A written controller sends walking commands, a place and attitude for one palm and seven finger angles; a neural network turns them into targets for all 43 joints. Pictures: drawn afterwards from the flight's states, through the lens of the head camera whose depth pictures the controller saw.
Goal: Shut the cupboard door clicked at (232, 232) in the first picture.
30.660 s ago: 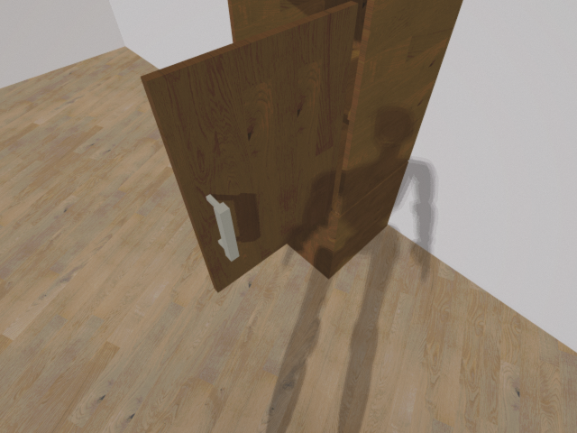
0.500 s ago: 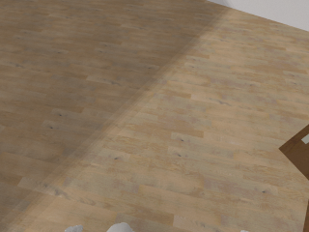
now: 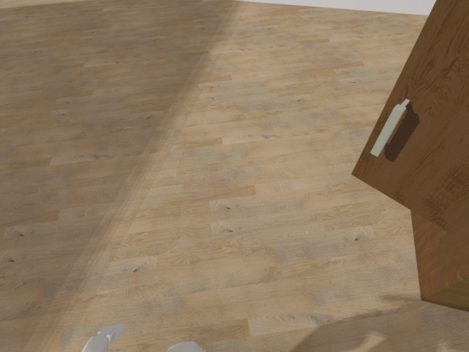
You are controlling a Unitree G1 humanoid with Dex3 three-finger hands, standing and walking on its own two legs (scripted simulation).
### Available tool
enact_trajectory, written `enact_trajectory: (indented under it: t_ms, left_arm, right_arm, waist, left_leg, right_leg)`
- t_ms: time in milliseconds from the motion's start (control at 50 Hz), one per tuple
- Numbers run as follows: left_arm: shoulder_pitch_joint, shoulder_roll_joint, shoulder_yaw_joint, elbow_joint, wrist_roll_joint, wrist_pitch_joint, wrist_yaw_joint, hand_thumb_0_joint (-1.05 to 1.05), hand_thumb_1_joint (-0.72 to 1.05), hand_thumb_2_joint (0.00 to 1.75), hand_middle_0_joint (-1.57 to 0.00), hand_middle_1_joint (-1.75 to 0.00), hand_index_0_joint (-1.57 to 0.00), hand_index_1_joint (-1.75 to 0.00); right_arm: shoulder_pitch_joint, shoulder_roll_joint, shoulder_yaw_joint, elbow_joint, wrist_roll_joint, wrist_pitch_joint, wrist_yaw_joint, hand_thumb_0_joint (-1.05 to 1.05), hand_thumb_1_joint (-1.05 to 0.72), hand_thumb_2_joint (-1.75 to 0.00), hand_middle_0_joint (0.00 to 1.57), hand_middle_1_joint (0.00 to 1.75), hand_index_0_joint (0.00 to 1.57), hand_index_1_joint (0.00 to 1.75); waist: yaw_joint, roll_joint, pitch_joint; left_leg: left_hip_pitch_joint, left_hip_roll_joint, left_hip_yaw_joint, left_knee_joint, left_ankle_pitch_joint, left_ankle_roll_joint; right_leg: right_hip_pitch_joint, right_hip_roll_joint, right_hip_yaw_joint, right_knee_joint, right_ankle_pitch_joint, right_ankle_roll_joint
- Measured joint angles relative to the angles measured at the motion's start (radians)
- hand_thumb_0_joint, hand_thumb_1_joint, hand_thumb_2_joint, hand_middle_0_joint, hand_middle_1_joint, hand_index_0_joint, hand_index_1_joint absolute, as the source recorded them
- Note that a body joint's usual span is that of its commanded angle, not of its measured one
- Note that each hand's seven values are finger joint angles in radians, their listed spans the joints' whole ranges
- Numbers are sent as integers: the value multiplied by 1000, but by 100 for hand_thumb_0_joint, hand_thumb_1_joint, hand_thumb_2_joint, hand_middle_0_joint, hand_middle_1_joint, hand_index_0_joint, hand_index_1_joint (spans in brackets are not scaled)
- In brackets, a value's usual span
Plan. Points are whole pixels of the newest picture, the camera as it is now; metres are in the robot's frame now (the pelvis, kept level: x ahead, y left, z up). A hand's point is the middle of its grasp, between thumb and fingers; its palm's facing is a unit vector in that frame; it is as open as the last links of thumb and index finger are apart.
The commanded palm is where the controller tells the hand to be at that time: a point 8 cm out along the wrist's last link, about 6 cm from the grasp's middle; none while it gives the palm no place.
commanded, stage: turn to face it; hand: left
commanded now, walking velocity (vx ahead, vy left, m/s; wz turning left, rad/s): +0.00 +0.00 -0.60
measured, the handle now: (390, 128) +0.65 -0.37 -0.07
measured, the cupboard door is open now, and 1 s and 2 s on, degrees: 61 61 61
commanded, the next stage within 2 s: take the last steps up to it in 1.14 s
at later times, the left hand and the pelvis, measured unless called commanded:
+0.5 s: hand (140, 336) +0.16 +0.20 -0.15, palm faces -0.26 -0.94 -0.20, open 7.4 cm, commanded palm none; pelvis +0.02 +0.02 +0.02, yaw -18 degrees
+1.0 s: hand (193, 318) +0.20 +0.10 -0.15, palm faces -0.52 -0.83 -0.22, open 7.4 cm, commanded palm none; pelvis +0.02 -0.01 +0.02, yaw -33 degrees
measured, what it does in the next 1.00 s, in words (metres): steps on the spot, turning right: left foot, then right foot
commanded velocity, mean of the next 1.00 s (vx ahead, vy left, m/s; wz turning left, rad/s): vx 0.00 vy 0.00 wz -0.52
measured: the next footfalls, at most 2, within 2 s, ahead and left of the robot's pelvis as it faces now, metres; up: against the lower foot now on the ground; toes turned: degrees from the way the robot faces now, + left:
left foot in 0.30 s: +0.08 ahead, +0.13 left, +0.00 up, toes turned -8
right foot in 0.68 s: +0.00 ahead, -0.13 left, +0.00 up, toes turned -30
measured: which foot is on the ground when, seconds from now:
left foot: up 0.00-0.28, down 0.30-0.68, up 0.70-1.00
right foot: down 0.00-0.30, up 0.32-0.66, down 0.68-1.00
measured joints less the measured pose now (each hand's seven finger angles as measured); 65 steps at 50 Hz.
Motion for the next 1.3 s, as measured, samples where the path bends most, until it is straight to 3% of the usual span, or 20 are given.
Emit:
enact_trajectory:
  t_ms: [40, 100, 200, 280, 320, 360, 420, 480, 540, 620, 680, 740, 820, 1000, 1040, 1060, 1100, 1180, 1240, 1300]
  left_arm:
    - [6, -11, -5, -1, -2, -2, 10, 1, 91, 90, -20, -30, -20, -29]
    - [17, -16, -10, 5, 0, 5, 17, 1, 91, 90, -20, -30, -20, -30]
    - [35, -16, -14, 14, 4, 9, 13, 1, 91, 90, -20, -30, -20, -30]
    - [48, -5, -7, 23, 1, 18, 12, 1, 91, 90, -20, -30, -20, -30]
    - [51, 3, 0, 26, -6, 30, 10, 1, 91, 90, -20, -30, -20, -30]
    - [47, 17, 7, 31, -2, 42, 5, 1, 91, 90, -20, -30, -20, -30]
    - [40, 30, 19, 33, 1, 46, -7, 1, 91, 90, -20, -30, -20, -30]
    - [32, 36, 26, 28, 0, 48, -14, 1, 91, 90, -20, -30, -20, -29]
    - [21, 35, 26, 27, -1, 50, -16, 1, 91, 90, -20, -30, -20, -29]
    - [1, 27, 19, 26, -1, 47, -17, 1, 91, 90, -20, -30, -20, -29]
    - [-1, 28, 7, 10, 1, 27, -18, 1, 91, 90, -20, -30, -20, -29]
    - [-15, 0, -5, 12, -2, -2, 0, 1, 91, 90, -20, -30, -20, -29]
    - [-1, -18, -14, 16, -3, 0, 19, 1, 91, 90, -20, -30, -20, -30]
    - [33, -23, -16, 43, 5, 6, 17, 1, 91, 90, -20, -30, -20, -30]
    - [43, -20, -13, 51, 0, 11, 18, 1, 91, 90, -20, -30, -20, -30]
    - [49, -20, -11, 52, -3, 15, 18, 1, 91, 90, -20, -30, -20, -30]
    - [47, -8, -4, 61, -6, 26, 16, 1, 91, 90, -20, -30, -20, -30]
    - [44, 4, 8, 72, 0, 37, 8, 1, 91, 90, -20, -30, -20, -30]
    - [40, 3, 8, 74, -2, 37, 6, 1, 91, 90, -20, -30, -20, -29]
    - [36, -4, 2, 80, -3, 33, 6, 1, 91, 90, -20, -30, -20, -29]
  right_arm:
    - [-16, -7, -3, 8, 1, 9, -5, 1, -90, -90, 20, 29, 20, 30]
    - [-28, -2, -2, -3, 0, 4, 0, 1, -91, -90, 20, 29, 20, 30]
    - [-45, 16, 4, -28, 3, -5, 5, 1, -91, -90, 20, 29, 20, 30]
    - [-55, 33, 16, -46, 9, -26, 2, 1, -90, -90, 20, 29, 20, 30]
    - [-50, 39, 24, -54, 3, -44, -1, 1, -90, -90, 20, 29, 20, 30]
    - [-45, 51, 36, -57, -6, -49, -2, 1, -90, -90, 20, 29, 20, 30]
    - [-25, 63, 45, -58, -14, -52, -5, 1, -90, -90, 20, 29, 20, 30]
    - [-10, 68, 46, -49, -14, -53, -8, 1, -90, -90, 20, 30, 20, 30]
    - [4, 67, 40, -35, -14, -53, -5, 1, -90, -90, 20, 30, 20, 30]
    - [20, 54, 27, -17, -14, -48, 2, 1, -90, -90, 20, 30, 20, 30]
    - [45, 35, 15, -6, -6, -38, 9, 1, -90, -90, 20, 30, 20, 30]
    - [21, 1, 3, 15, 2, -2, 1, 1, -90, -90, 20, 30, 20, 30]
    - [-10, -4, 2, 20, 1, 7, -2, 1, -90, -90, 20, 29, 20, 30]
    - [-31, 36, 16, -7, 5, -15, 4, 1, -91, -90, 20, 29, 20, 30]
    - [-28, 44, 22, -11, 6, -29, 1, 1, -90, -90, 20, 29, 20, 30]
    - [-23, 44, 25, -15, 5, -38, 0, 1, -90, -90, 20, 29, 20, 30]
    - [-21, 60, 33, -13, -5, -45, -4, 1, -90, -90, 20, 29, 20, 30]
    - [-3, 81, 47, -8, -16, -49, -11, 1, -90, -90, 20, 29, 20, 30]
    - [7, 86, 47, 8, -17, -49, -12, 1, -90, -90, 20, 30, 20, 30]
    - [18, 84, 41, 28, -17, -47, -9, 1, -90, -90, 20, 30, 20, 30]
  waist:
    - [2, -4, 3]
    - [0, -29, -4]
    - [11, -67, -19]
    - [21, -94, -31]
    - [19, -101, -40]
    - [22, -111, -33]
    - [24, -104, -24]
    - [27, -92, -14]
    - [23, -77, -8]
    - [5, -52, -2]
    - [-4, -43, -15]
    - [-10, -1, -1]
    - [-8, -14, -5]
    - [12, -75, -40]
    - [15, -83, -48]
    - [14, -79, -57]
    - [14, -101, -53]
    - [14, -103, -40]
    - [16, -87, -30]
    - [8, -64, -26]
  left_leg:
    - [-65, -37, -44, 134, 20, -9]
    - [-105, -63, -57, 148, 83, -21]
    - [-71, -94, -68, -32, 104, -23]
    - [31, -121, -69, -291, 177, -12]
    - [57, -115, -57, -366, 250, 43]
    - [65, -101, -29, -350, 228, 77]
    - [106, -74, 0, -394, 227, 81]
    - [142, -49, 33, -435, 242, 74]
    - [163, -25, 71, -442, 238, 64]
    - [170, 8, 119, -399, 205, 43]
    - [142, 30, 147, -301, 152, 18]
    - [22, 0, 19, -21, -11, -2]
    - [-91, -56, -47, 164, 61, -18]
    - [-14, -103, -65, -163, 126, -11]
    - [54, -112, -62, -316, 202, -1]
    - [78, -108, -66, -377, 238, 24]
    - [76, -111, -48, -360, 230, 68]
    - [113, -92, -21, -403, 234, 79]
    - [138, -76, -5, -438, 250, 73]
    - [148, -59, 9, -436, 245, 62]
  right_leg:
    - [5, 7, 23, -29, 16, -1]
    - [20, 14, 57, -89, 57, -2]
    - [21, 30, 115, -130, 86, 2]
    - [-5, 50, 166, -96, 74, 21]
    - [-47, 64, 177, -10, -9, 28]
    - [-113, 65, 148, 187, -140, 33]
    - [-179, 44, 88, 415, -155, 51]
    - [-186, 11, 50, 448, -131, 66]
    - [-156, -14, 26, 362, -118, 68]
    - [-80, -23, -3, 184, -103, 50]
    - [21, -23, -16, -40, 44, 17]
    - [-4, 3, -6, 2, 5, -8]
    - [15, 16, 33, -72, 51, -11]
    - [30, 42, 105, -138, 91, -8]
    - [16, 52, 121, -110, 77, 3]
    - [0, 63, 124, -84, 63, 9]
    - [-46, 60, 125, 41, -66, 13]
    - [-129, 45, 86, 328, -153, 31]
    - [-115, 21, 57, 310, -144, 41]
    - [-56, 6, 33, 180, -128, 37]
